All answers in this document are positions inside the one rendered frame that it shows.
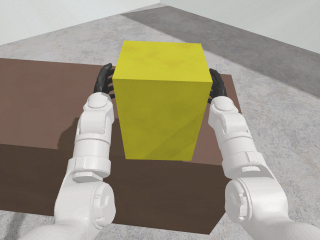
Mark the carton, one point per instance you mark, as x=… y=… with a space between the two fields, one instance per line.
x=161 y=91

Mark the pedestal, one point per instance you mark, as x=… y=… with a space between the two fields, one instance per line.
x=41 y=103

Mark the left robot hand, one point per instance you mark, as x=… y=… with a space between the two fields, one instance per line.
x=101 y=85

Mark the right robot forearm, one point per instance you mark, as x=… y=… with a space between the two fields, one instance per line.
x=240 y=156

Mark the left robot upper arm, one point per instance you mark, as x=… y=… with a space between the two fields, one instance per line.
x=82 y=210

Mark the right robot hand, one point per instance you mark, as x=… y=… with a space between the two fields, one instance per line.
x=217 y=86

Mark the left robot forearm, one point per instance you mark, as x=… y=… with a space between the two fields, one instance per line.
x=90 y=161

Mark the right robot upper arm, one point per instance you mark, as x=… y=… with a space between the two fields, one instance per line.
x=260 y=206

